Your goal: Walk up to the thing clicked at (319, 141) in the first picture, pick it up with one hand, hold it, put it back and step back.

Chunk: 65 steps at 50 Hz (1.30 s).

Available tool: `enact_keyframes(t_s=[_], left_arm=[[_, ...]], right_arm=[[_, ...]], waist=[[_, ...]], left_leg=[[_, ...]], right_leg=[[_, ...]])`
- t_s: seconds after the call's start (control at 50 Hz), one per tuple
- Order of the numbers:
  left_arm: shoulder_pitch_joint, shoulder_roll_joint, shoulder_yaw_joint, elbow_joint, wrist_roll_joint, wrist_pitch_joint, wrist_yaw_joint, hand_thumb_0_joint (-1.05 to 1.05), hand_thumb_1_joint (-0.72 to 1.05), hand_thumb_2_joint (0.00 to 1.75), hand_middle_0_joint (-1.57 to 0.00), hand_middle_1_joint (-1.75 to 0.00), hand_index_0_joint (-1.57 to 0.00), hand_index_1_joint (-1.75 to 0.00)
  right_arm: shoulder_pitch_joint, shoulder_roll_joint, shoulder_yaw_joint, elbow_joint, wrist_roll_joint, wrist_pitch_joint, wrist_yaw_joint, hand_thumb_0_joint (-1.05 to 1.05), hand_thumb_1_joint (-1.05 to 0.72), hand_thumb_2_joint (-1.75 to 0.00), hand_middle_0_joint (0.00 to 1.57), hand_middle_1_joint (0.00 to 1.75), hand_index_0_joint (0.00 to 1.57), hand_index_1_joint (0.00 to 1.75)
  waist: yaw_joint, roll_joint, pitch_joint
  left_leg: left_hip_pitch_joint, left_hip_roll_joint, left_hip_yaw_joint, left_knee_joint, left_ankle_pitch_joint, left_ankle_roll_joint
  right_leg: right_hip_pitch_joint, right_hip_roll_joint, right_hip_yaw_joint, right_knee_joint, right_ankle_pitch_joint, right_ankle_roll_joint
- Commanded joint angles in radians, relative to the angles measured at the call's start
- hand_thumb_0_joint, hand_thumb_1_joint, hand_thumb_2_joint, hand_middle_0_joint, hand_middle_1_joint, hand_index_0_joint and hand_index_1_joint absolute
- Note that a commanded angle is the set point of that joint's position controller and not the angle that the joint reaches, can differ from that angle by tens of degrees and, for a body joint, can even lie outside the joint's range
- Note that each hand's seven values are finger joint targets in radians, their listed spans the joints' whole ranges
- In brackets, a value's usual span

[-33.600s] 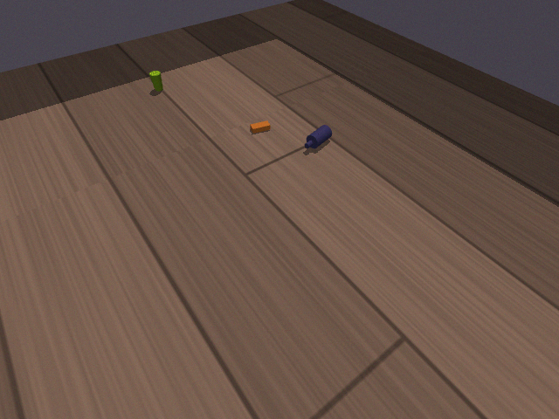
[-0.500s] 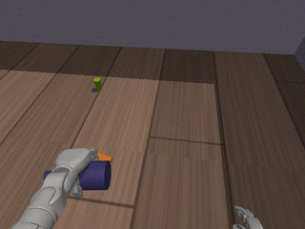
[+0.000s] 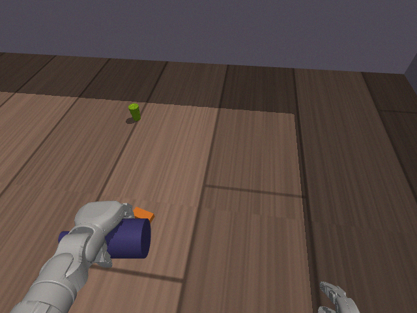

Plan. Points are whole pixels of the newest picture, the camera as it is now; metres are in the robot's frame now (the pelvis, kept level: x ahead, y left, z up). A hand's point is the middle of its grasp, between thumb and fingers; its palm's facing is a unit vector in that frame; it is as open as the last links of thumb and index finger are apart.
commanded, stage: hold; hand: left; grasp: from above
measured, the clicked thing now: (104, 238) +0.30 +0.24 -0.06
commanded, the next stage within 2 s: crouch in 0.18 s
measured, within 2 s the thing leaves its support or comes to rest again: neither
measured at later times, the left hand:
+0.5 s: hand (109, 242) +0.29 +0.22 -0.06, palm faces -0.47 -0.05 -0.88, open 10.9 cm
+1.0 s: hand (135, 260) +0.33 +0.23 -0.28, palm faces -0.42 +0.05 -0.91, open 10.9 cm
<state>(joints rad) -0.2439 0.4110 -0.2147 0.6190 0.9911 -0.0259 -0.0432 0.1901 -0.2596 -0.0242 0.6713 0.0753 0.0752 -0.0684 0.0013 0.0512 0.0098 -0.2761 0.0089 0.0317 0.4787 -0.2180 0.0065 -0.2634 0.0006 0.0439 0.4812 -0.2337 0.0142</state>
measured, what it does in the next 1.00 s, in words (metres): lowers itself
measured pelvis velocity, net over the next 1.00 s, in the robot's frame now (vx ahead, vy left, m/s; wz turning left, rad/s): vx -0.04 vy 0.00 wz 0.01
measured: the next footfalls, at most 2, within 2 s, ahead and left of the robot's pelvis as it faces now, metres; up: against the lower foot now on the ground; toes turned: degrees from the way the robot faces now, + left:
none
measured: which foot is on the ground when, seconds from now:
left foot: down 0.00-1.00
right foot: down 0.00-1.00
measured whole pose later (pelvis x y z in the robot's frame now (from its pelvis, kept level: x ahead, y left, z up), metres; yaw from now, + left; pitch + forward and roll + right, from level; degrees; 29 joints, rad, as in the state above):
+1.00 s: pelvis -0.04 +0.00 -0.16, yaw +0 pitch +27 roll -2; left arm -0.58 0.39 -0.11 1.14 1.20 -0.07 0.38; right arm 0.23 -0.28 -0.08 0.73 -0.02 0.02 -0.02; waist -0.10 0.03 -0.19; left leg -1.38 0.02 -0.02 1.44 -0.53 0.01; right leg -1.34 0.02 0.00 1.42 -0.55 0.02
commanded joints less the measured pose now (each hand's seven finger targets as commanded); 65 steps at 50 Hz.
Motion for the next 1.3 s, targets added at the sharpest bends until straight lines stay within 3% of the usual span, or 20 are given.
enact_keyframes(t_s=[0.0, 0.02, 0.06, 0.14, 0.22, 0.26, 0.28, 0.3, 0.34, 0.38, 0.52, 0.62, 0.68, 0.7, 0.8, 0.92, 1.1, 1.16, 1.24, 1.28], left_arm=[[-0.286, 0.191, 0.108, -0.195, -0.008, 0.005, 0.051, 0.00, 0.66, 1.02, -1.14, -0.62, -1.07, -0.70], [-0.309, 0.175, 0.084, -0.223, -0.009, 0.005, 0.049, 0.00, 0.67, 1.02, -1.14, -0.63, -1.07, -0.70], [-0.309, 0.215, 0.119, -0.198, 0.003, 0.009, 0.054, 0.00, 0.66, 1.01, -1.14, -0.61, -1.07, -0.69], [-0.333, 0.229, 0.128, -0.171, 0.001, 0.005, 0.055, 0.00, 0.66, 1.01, -1.13, -0.64, -1.07, -0.70], [-0.323, 0.178, 0.087, -0.193, -0.004, 0.002, 0.056, 0.00, 0.66, 1.04, -1.13, -0.65, -1.06, -0.72], [-0.331, 0.224, 0.129, -0.198, 0.003, 0.002, 0.061, 0.00, 0.71, 1.03, -1.10, -0.70, -1.07, -0.73], [-0.306, 0.212, 0.126, -0.192, -0.001, 0.003, 0.062, 0.00, 0.63, 0.98, -1.02, -0.65, -0.99, -0.69], [-0.318, 0.187, 0.099, -0.217, -0.002, -0.001, 0.061, 0.00, 0.61, 0.93, -1.05, -0.65, -1.01, -0.70], [-0.258, 0.185, 0.115, -0.156, 0.001, 0.002, 0.075, 0.00, 0.64, 0.94, -1.08, -0.66, -1.04, -0.71], [-0.260, 0.156, 0.088, -0.155, 0.012, -0.009, 0.086, 0.00, 0.64, 0.95, -1.10, -0.64, -1.05, -0.70], [-0.303, 0.149, 0.103, 0.018, 0.066, -0.040, 0.214, 0.00, 0.63, 0.91, -1.07, -0.63, -1.03, -0.68], [-0.440, 0.120, 0.079, 0.110, 0.134, -0.057, 0.309, 0.00, 0.67, 0.98, -1.09, -0.67, -1.05, -0.72], [-0.434, 0.122, 0.103, 0.200, 0.170, -0.062, 0.372, 0.00, 0.71, 0.97, -1.12, -0.68, -1.08, -0.72], [-0.456, 0.083, 0.083, 0.211, 0.176, -0.062, 0.387, 0.00, 0.74, 0.98, -1.13, -0.69, -1.10, -0.73], [-0.576, 0.164, 0.132, 0.300, 0.215, -0.056, 0.447, 0.00, 0.72, 0.97, -1.09, -0.74, -1.08, -0.77], [-0.676, 0.173, 0.152, 0.343, 0.201, -0.036, 0.481, 0.00, 0.72, 1.02, -1.10, -0.74, -1.07, -0.77], [-0.763, 0.236, 0.184, 0.436, 0.182, -0.038, 0.466, 0.00, 0.66, 1.09, -1.06, -0.80, -1.03, -0.83], [-0.821, 0.239, 0.185, 0.430, 0.177, -0.064, 0.463, 0.00, 0.65, 1.08, -1.06, -0.78, -1.02, -0.82], [-0.849, 0.321, 0.231, 0.414, 0.193, -0.098, 0.480, 0.00, 0.65, 1.09, -1.07, -0.76, -1.03, -0.81], [-0.808, 0.316, 0.227, 0.477, 0.209, -0.106, 0.492, 0.00, 0.66, 1.10, -1.07, -0.77, -1.03, -0.81]], right_arm=[[-0.089, -0.120, -0.042, -0.141, -0.003, -0.036, -0.007, 0.00, -0.90, -0.90, 0.20, 0.30, 0.20, 0.30], [-0.086, -0.122, -0.044, -0.141, -0.004, -0.035, -0.006, 0.00, -0.90, -0.90, 0.20, 0.30, 0.20, 0.30], [-0.084, -0.126, -0.046, -0.136, -0.004, -0.032, -0.007, 0.00, -0.90, -0.90, 0.20, 0.30, 0.20, 0.30], [-0.080, -0.125, -0.040, -0.135, -0.005, -0.031, -0.007, 0.00, -0.90, -0.90, 0.20, 0.30, 0.20, 0.30], [-0.080, -0.122, -0.043, -0.138, -0.004, -0.031, -0.005, 0.00, -0.90, -0.90, 0.20, 0.30, 0.20, 0.30], [-0.080, -0.124, -0.047, -0.136, -0.005, -0.030, -0.005, 0.00, -0.89, -0.91, 0.20, 0.30, 0.20, 0.30], [-0.073, -0.126, -0.049, -0.139, -0.004, -0.029, -0.004, 0.00, -0.87, -0.89, 0.20, 0.30, 0.20, 0.30], [-0.077, -0.120, -0.048, -0.139, -0.004, -0.029, -0.003, 0.00, -0.89, -0.90, 0.20, 0.30, 0.20, 0.30], [-0.078, -0.122, -0.047, -0.136, -0.006, -0.026, -0.004, 0.00, -0.89, -0.90, 0.20, 0.30, 0.20, 0.30], [-0.064, -0.124, -0.052, -0.136, -0.005, -0.023, -0.001, 0.00, -0.89, -0.90, 0.20, 0.30, 0.20, 0.30], [-0.027, -0.133, -0.060, -0.097, -0.031, -0.008, 0.015, 0.00, -0.89, -0.90, 0.20, 0.30, 0.20, 0.30], [0.032, -0.145, -0.083, -0.057, -0.055, -0.019, 0.039, 0.00, -0.89, -0.90, 0.20, 0.30, 0.20, 0.30], [0.067, -0.153, -0.095, -0.055, -0.069, -0.026, 0.052, 0.00, -0.89, -0.90, 0.20, 0.30, 0.20, 0.30], [0.067, -0.150, -0.098, -0.057, -0.072, -0.028, 0.056, 0.00, -0.89, -0.90, 0.20, 0.30, 0.20, 0.30], [0.090, -0.171, -0.108, -0.041, -0.087, -0.047, 0.053, 0.00, -0.90, -0.90, 0.20, 0.30, 0.20, 0.30], [0.109, -0.170, -0.111, -0.021, -0.103, -0.084, 0.036, 0.00, -0.90, -0.90, 0.20, 0.30, 0.20, 0.30], [0.118, -0.186, -0.102, -0.002, -0.128, -0.117, 0.036, 0.00, -0.89, -0.90, 0.20, 0.30, 0.20, 0.30], [0.131, -0.192, -0.097, 0.012, -0.137, -0.132, 0.047, 0.00, -0.89, -0.90, 0.20, 0.30, 0.20, 0.30], [0.143, -0.195, -0.086, 0.033, -0.144, -0.141, 0.061, 0.00, -0.89, -0.90, 0.20, 0.30, 0.20, 0.30], [0.135, -0.185, -0.079, 0.034, -0.147, -0.145, 0.070, 0.00, -0.89, -0.90, 0.20, 0.30, 0.20, 0.30]], waist=[[0.009, -0.035, -0.269], [-0.003, -0.030, -0.282], [0.007, -0.020, -0.264], [0.001, -0.022, -0.237], [-0.005, -0.038, -0.255], [0.013, -0.013, -0.279], [0.008, -0.022, -0.284], [0.002, -0.029, -0.290], [0.004, -0.053, -0.244], [-0.011, -0.055, -0.246], [-0.035, -0.071, -0.233], [-0.071, -0.033, -0.357], [-0.066, -0.013, -0.436], [-0.076, -0.015, -0.455], [-0.080, 0.034, -0.549], [-0.098, 0.054, -0.694], [-0.138, 0.059, -0.757], [-0.162, 0.070, -0.787], [-0.154, 0.110, -0.842], [-0.145, 0.113, -0.848]], left_leg=[[0.157, -0.024, 0.001, -0.054, 0.168, 0.013], [0.167, -0.021, -0.001, -0.053, 0.178, 0.011], [0.157, -0.019, -0.005, -0.057, 0.182, 0.008], [0.142, -0.020, -0.005, -0.063, 0.151, 0.010], [0.156, -0.021, -0.006, -0.057, 0.170, 0.012], [0.159, -0.024, -0.003, -0.053, 0.193, 0.010], [0.167, -0.025, 0.000, -0.050, 0.204, 0.011], [0.171, -0.022, -0.003, -0.048, 0.211, 0.010], [0.142, -0.021, -0.007, -0.048, 0.188, 0.010], [0.139, -0.024, -0.004, -0.044, 0.188, 0.010], [0.027, -0.020, -0.014, 0.072, 0.166, 0.002], [-0.114, -0.021, -0.017, 0.289, 0.156, 0.000], [-0.231, -0.013, -0.023, 0.432, 0.143, 0.001], [-0.282, -0.014, -0.024, 0.473, 0.130, 0.004], [-0.498, -0.014, -0.040, 0.635, 0.006, 0.003], [-0.734, -0.016, -0.052, 0.820, -0.133, 0.010], [-0.973, -0.016, -0.089, 0.992, -0.348, 0.006], [-0.999, -0.013, -0.113, 1.041, -0.385, 0.007], [-1.050, -0.018, -0.102, 1.117, -0.378, 0.008], [-1.079, -0.022, -0.078, 1.166, -0.353, 0.013]], right_leg=[[0.036, 0.028, -0.023, -0.074, 0.142, -0.024], [0.038, 0.030, -0.024, -0.070, 0.152, -0.026], [0.036, 0.032, -0.031, -0.070, 0.150, -0.029], [0.026, 0.031, -0.026, -0.079, 0.125, -0.029], [0.030, 0.029, -0.027, -0.077, 0.143, -0.027], [0.047, 0.027, -0.027, -0.072, 0.163, -0.028], [0.051, 0.027, -0.026, -0.071, 0.176, -0.027], [0.049, 0.030, -0.029, -0.067, 0.182, -0.027], [0.034, 0.030, -0.033, -0.072, 0.158, -0.026], [0.018, 0.029, -0.031, -0.063, 0.163, -0.029], [-0.110, 0.027, -0.044, 0.036, 0.138, -0.030], [-0.327, 0.023, -0.042, 0.221, 0.133, -0.030], [-0.473, 0.030, -0.052, 0.358, 0.096, -0.041], [-0.513, 0.033, -0.052, 0.399, 0.094, -0.042], [-0.734, 0.035, -0.070, 0.590, -0.013, -0.048], [-0.920, 0.033, -0.074, 0.780, -0.113, -0.051], [-1.178, 0.026, -0.097, 0.982, -0.306, -0.057], [-1.263, 0.022, -0.105, 1.037, -0.334, -0.057], [-1.323, 0.024, -0.110, 1.099, -0.336, -0.058], [-1.333, 0.031, -0.106, 1.115, -0.316, -0.058]])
